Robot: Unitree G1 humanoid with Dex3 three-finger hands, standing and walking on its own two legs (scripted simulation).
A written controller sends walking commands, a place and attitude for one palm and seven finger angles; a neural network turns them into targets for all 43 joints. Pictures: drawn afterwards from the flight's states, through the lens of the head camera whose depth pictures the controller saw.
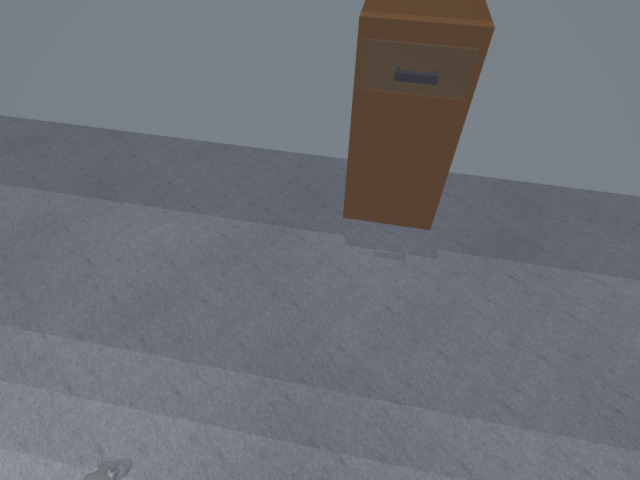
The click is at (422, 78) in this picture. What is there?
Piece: drawer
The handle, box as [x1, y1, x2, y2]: [394, 67, 438, 84]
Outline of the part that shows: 395,69 394,80 436,84 438,76 436,71 428,73 399,70 399,67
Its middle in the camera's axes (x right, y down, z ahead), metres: +0.31 -0.53 +1.25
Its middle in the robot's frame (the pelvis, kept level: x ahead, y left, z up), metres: +1.30 -0.26 -0.06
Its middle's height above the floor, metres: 0.71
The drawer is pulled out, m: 0.00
